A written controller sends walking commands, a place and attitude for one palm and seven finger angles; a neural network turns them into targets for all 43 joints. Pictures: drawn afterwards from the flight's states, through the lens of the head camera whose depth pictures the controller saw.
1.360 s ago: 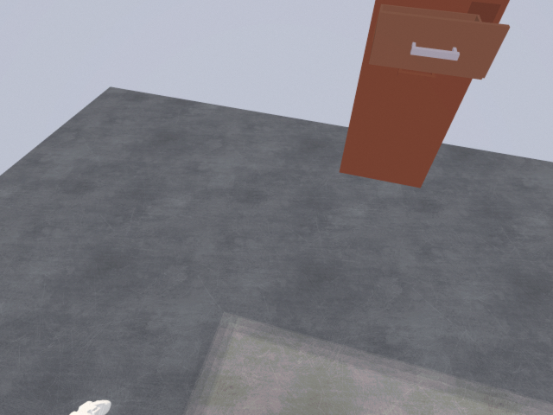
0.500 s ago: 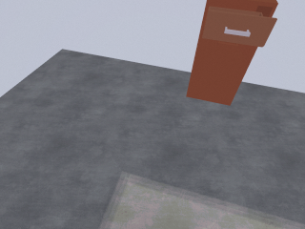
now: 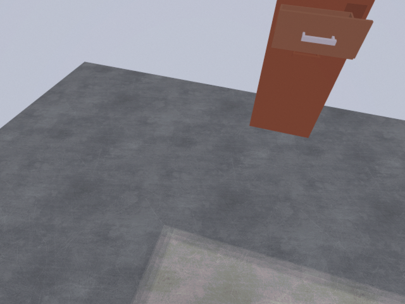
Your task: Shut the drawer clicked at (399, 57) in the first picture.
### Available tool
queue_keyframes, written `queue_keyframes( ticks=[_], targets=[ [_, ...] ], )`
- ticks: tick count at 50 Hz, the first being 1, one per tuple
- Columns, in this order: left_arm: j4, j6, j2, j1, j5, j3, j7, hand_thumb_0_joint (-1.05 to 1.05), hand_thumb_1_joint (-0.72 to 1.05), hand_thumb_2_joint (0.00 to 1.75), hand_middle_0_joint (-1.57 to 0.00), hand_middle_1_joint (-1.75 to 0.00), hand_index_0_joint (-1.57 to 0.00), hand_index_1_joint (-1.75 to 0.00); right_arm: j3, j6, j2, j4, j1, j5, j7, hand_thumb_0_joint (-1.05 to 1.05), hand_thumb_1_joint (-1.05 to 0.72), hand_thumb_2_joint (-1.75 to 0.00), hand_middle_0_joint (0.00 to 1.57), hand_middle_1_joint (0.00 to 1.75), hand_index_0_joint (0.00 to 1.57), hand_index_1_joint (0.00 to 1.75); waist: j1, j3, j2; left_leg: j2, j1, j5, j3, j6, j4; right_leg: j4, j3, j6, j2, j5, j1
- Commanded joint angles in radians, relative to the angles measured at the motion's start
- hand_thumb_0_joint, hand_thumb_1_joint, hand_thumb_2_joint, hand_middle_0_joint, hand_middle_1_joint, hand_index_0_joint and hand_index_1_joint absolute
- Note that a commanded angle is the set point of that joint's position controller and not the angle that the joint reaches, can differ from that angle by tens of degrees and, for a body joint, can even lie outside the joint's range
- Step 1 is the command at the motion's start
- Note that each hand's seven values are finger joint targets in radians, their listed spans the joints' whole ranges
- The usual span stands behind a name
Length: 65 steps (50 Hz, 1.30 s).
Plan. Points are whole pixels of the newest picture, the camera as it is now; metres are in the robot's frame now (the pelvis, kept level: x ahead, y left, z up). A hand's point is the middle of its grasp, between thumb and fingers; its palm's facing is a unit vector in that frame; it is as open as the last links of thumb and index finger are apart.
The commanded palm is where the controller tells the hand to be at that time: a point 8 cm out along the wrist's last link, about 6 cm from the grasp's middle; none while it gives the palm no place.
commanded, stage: look at it before walking up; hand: left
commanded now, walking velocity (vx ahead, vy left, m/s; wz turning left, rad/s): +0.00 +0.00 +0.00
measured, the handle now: (318, 38) +1.19 -0.44 +0.01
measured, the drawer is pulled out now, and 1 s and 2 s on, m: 0.20 0.20 0.20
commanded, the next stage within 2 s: walk to a spot facing it in 0.08 s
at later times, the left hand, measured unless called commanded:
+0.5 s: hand out of the picture +0.07 +0.20 -0.18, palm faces -0.12 -0.95 -0.27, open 7.3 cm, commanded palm none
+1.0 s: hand out of the picture +0.08 +0.18 -0.17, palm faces -0.28 -0.93 -0.23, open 7.3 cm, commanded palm none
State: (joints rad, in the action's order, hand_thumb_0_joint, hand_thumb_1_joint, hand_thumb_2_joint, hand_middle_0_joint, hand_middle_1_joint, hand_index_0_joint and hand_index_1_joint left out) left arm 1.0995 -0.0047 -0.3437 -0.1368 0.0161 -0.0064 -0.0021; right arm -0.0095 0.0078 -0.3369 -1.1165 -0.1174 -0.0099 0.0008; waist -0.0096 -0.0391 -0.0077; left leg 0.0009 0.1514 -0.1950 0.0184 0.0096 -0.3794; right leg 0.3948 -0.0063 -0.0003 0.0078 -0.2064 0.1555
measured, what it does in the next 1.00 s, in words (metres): lifts its left foot, turning right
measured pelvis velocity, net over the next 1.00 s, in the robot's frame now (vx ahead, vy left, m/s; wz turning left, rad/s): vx -0.01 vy -0.01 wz -0.38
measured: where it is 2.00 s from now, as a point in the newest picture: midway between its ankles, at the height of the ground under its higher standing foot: outside the picture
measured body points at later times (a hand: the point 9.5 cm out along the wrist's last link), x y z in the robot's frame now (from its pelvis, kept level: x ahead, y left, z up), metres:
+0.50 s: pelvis -0.01 -0.01 -0.02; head +0.02 -0.01 +0.43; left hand +0.08 +0.25 -0.16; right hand +0.05 -0.28 -0.16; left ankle +0.01 +0.13 -0.75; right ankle +0.00 -0.11 -0.74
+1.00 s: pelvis -0.01 -0.01 +0.00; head +0.02 -0.01 +0.45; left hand +0.10 +0.23 -0.15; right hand +0.00 -0.29 -0.13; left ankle +0.01 +0.13 -0.72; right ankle -0.01 -0.11 -0.74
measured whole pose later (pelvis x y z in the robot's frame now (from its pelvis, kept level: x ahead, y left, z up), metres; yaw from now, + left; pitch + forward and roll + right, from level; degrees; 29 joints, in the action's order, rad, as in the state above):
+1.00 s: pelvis -0.01 -0.01 +0.00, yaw -22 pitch +3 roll +1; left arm 0.94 0.02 -0.23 -0.31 0.03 0.06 -0.02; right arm 0.05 -0.02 -0.24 -0.93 -0.18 -0.02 0.01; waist -0.06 0.01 -0.03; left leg 0.02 0.32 -0.40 -0.01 0.04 -0.68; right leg 0.43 0.16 0.06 -0.10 -0.16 0.31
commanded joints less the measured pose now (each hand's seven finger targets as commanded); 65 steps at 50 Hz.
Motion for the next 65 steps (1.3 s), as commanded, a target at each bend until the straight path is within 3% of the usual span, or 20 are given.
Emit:
queue_keyframes(
  ticks=[1, 19, 23, 25, 27, 28, 29, 30, 34, 40, 45, 49, 50, 51, 52, 53, 54, 57, 61, 65],
  targets=[
    [-0.067, -0.02, -0.205, 0.04, -0.005, 0.04, 0.011, 0.0, 0.9, 0.9, -0.2, -0.3, -0.2, -0.3, 0.044, 0.026, -0.209, 0.066, 0.053, 0.003, 0.01, 0.0, -0.9, -0.9, 0.2, 0.3, 0.2, 0.3, 0.007, 0.066, 0.006, 0.114, -0.01, 0.102, 0.095, -0.036, 0.067, -0.081, 0.105, 0.027, 0.114, 0.069, -0.007],
    [-0.165, 0.041, -0.097, -0.046, 0.002, 0.056, 0.008, 0.0, 0.9, 0.9, -0.2, -0.3, -0.2, -0.3, 0.064, -0.014, -0.106, 0.151, -0.045, -0.003, 0.032, 0.0, -0.9, -0.9, 0.2, 0.3, 0.2, 0.3, 0.02, 0.067, 0.026, 0.164, -0.006, 0.098, 0.0, -0.026, -0.074, 0.118, 0.16, 0.028, 0.064, 0.226, 0.154],
    [-0.213, 0.049, -0.046, -0.062, 0.002, 0.065, -0.002, 0.0, 0.9, 0.9, -0.2, -0.3, -0.2, -0.3, 0.09, -0.01, -0.125, 0.196, -0.036, -0.004, 0.034, 0.0, -0.9, -0.9, 0.2, 0.3, 0.2, 0.3, 0.013, 0.062, 0.19, 0.324, 0.012, 0.192, 0.093, -0.129, 0.003, 0.412, 0.041, -0.008, -0.021, -0.123, 0.242],
    [-0.231, 0.054, -0.021, -0.086, 0.001, 0.076, -0.007, 0.0, 0.9, 0.9, -0.2, -0.3, -0.2, -0.3, 0.097, -0.006, -0.118, 0.22, -0.003, -0.009, 0.033, 0.0, -0.9, -0.9, 0.2, 0.3, 0.2, 0.3, -0.005, 0.05, 0.209, 0.383, 0.06, 0.295, 0.08, -0.179, -0.009, 0.499, 0.025, -0.013, 0.019, -0.309, 0.223],
    [-0.216, 0.045, -0.016, -0.176, 0.004, 0.085, -0.013, 0.0, 0.9, 0.9, -0.2, -0.3, -0.2, -0.3, 0.102, -0.011, -0.115, 0.237, 0.035, -0.012, 0.032, 0.0, -0.9, -0.9, 0.2, 0.3, 0.2, 0.3, -0.057, 0.061, 0.135, 0.32, 0.137, 0.249, -0.024, -0.105, -0.171, 0.296, 0.0, -0.008, 0.027, -0.163, 0.078],
    [-0.207, 0.031, -0.051, -0.225, 0.011, 0.097, -0.011, 0.0, 0.9, 0.9, -0.2, -0.3, -0.2, -0.3, 0.1, -0.02, -0.083, 0.243, 0.023, -0.007, 0.028, 0.0, -0.9, -0.9, 0.2, 0.3, 0.2, 0.3, -0.073, 0.06, -0.015, 0.221, 0.22, 0.093, -0.113, -0.027, -0.387, 0.092, 0.066, 0.006, 0.07, 0.046, -0.002],
    [-0.212, 0.014, -0.17, -0.241, 0.021, 0.118, 0.006, 0.0, 0.9, 0.9, -0.2, -0.3, -0.2, -0.3, 0.083, -0.023, 0.01, 0.277, -0.004, 0.0, 0.021, 0.0, -0.9, -0.9, 0.2, 0.3, 0.2, 0.3, -0.06, 0.045, -0.366, 0.044, 0.479, -0.367, -0.163, 0.054, -0.671, -0.07, 0.525, 0.097, 0.34, 0.324, -0.065],
    [-0.217, 0.02, -0.155, -0.271, 0.003, 0.113, 0.016, 0.0, 0.9, 0.9, -0.2, -0.3, -0.2, -0.3, 0.085, -0.031, -0.023, 0.289, 0.037, 0.001, 0.029, 0.0, -0.9, -0.9, 0.2, 0.3, 0.2, 0.3, -0.086, 0.068, -0.25, 0.052, 0.429, -0.388, 0.002, 0.039, -0.75, -0.121, 0.557, 0.172, 0.365, 0.288, 0.022],
    [-0.262, 0.019, -0.073, -0.104, 0.003, 0.1, 0.018, 0.0, 0.9, 0.9, -0.2, -0.3, -0.2, -0.3, 0.09, -0.03, -0.005, 0.241, -0.007, -0.006, 0.021, 0.0, -0.9, -0.9, 0.2, 0.3, 0.2, 0.3, -0.003, 0.051, -0.082, 0.081, 0.389, -0.184, 0.011, 0.051, -0.766, -0.083, 0.393, 0.175, 0.224, 0.156, 0.076],
    [-0.233, 0.005, -0.065, -0.178, 0.004, 0.109, 0.005, 0.0, 0.9, 0.9, -0.2, -0.3, -0.2, -0.3, 0.089, -0.025, 0.001, 0.255, 0.002, -0.017, 0.008, 0.0, -0.9, -0.9, 0.2, 0.3, 0.2, 0.3, -0.031, 0.054, -0.109, 0.069, 0.403, -0.164, -0.014, 0.061, -0.633, -0.181, 0.451, 0.176, 0.176, -0.262, 0.038],
    [-0.224, -0.002, -0.084, -0.2, 0.01, 0.117, -0.003, 0.0, 0.9, 0.9, -0.2, -0.3, -0.2, -0.3, 0.086, 0.0, 0.013, 0.279, 0.016, -0.009, 0.002, 0.0, -0.9, -0.9, 0.2, 0.3, 0.2, 0.3, -0.048, 0.064, -0.13, 0.034, 0.321, -0.22, -0.033, 0.045, -0.414, -0.195, 0.5, 0.197, 0.154, -0.333, 0.043],
    [-0.249, 0.006, -0.093, -0.116, 0.009, 0.122, -0.006, 0.0, 0.9, 0.9, -0.2, -0.3, -0.2, -0.3, 0.084, 0.021, 0.021, 0.261, -0.115, 0.001, 0.011, 0.0, -0.9, -0.9, 0.2, 0.3, 0.2, 0.3, 0.014, 0.083, -0.144, -0.009, 0.037, -0.184, -0.047, 0.013, -0.139, -0.131, 0.481, 0.164, 0.098, -0.307, 0.203],
    [-0.26, 0.01, -0.075, -0.074, 0.004, 0.12, -0.009, 0.0, 0.9, 0.9, -0.2, -0.3, -0.2, -0.3, 0.087, 0.028, 0.006, 0.234, -0.201, 0.003, 0.019, 0.0, -0.9, -0.9, 0.2, 0.3, 0.2, 0.3, 0.058, 0.091, -0.113, 0.004, -0.149, -0.14, -0.041, 0.001, -0.023, -0.061, 0.433, 0.124, 0.049, -0.346, 0.342],
    [-0.28, 0.01, -0.017, -0.066, 0.0, 0.109, -0.016, 0.0, 0.9, 0.9, -0.2, -0.3, -0.2, -0.3, 0.1, 0.036, -0.059, 0.216, -0.274, -0.001, 0.033, 0.0, -0.9, -0.9, 0.2, 0.3, 0.2, 0.3, 0.094, 0.101, 0.073, 0.151, -0.343, -0.284, 0.102, -0.034, 0.101, 0.112, 0.327, 0.072, -0.042, -0.372, 0.533],
    [-0.31, 0.003, 0.035, -0.045, -0.007, 0.101, -0.031, 0.0, 0.9, 0.9, -0.2, -0.3, -0.2, -0.3, 0.119, 0.037, -0.158, 0.227, -0.301, -0.008, 0.035, 0.0, -0.9, -0.9, 0.2, 0.3, 0.2, 0.3, 0.11, 0.071, 0.345, 0.422, -0.357, -0.514, 0.428, -0.105, 0.233, 0.4, 0.139, 0.02, -0.111, -0.357, 0.694],
    [-0.337, -0.005, 0.001, 0.007, 0.007, 0.116, -0.04, 0.0, 0.9, 0.9, -0.2, -0.3, -0.2, -0.3, 0.115, 0.038, -0.169, 0.244, -0.265, -0.01, 0.036, 0.0, -0.9, -0.9, 0.2, 0.3, 0.2, 0.3, 0.098, -0.026, 0.228, 0.533, -0.184, -0.582, 0.5, -0.175, 0.288, 0.55, 0.093, -0.002, -0.015, -0.304, 0.7],
    [-0.317, -0.001, -0.016, 0.024, 0.019, 0.125, -0.047, 0.0, 0.9, 0.9, -0.2, -0.3, -0.2, -0.3, 0.098, 0.043, -0.103, 0.241, -0.224, -0.014, 0.027, 0.0, -0.9, -0.9, 0.2, 0.3, 0.2, 0.3, 0.064, -0.08, 0.136, 0.455, -0.063, -0.555, 0.418, -0.145, 0.302, 0.642, 0.092, -0.014, 0.0, -0.204, 0.654],
    [-0.257, 0.015, 0.027, -0.07, 0.023, 0.117, -0.066, 0.0, 0.9, 0.9, -0.2, -0.3, -0.2, -0.3, 0.063, 0.065, -0.017, 0.241, -0.168, -0.008, 0.033, 0.0, -0.9, -0.9, 0.2, 0.3, 0.2, 0.3, -0.006, -0.087, 0.14, 0.296, -0.024, -0.199, 0.099, -0.077, 0.242, 0.782, 0.052, -0.034, 0.027, -0.013, 0.611],
    [-0.271, 0.019, 0.075, 0.002, 0.021, 0.092, -0.066, 0.0, 0.9, 0.9, -0.2, -0.3, -0.2, -0.3, 0.058, 0.082, 0.004, 0.18, -0.31, -0.007, 0.039, 0.0, -0.9, -0.9, 0.2, 0.3, 0.2, 0.3, 0.028, -0.078, 0.139, 0.284, -0.186, 0.271, -0.041, -0.089, 0.154, 0.777, -0.013, -0.041, 0.044, 0.007, 0.687],
    [-0.295, 0.018, 0.102, 0.136, 0.017, 0.071, -0.071, 0.0, 0.9, 0.9, -0.2, -0.3, -0.2, -0.3, 0.054, 0.081, 0.018, 0.128, -0.398, -0.015, 0.042, 0.0, -0.9, -0.9, 0.2, 0.3, 0.2, 0.3, 0.064, -0.12, 0.159, 0.284, -0.226, 0.434, -0.128, -0.091, 0.14, 0.589, -0.094, -0.026, 0.054, 0.031, 0.664]
  ],
)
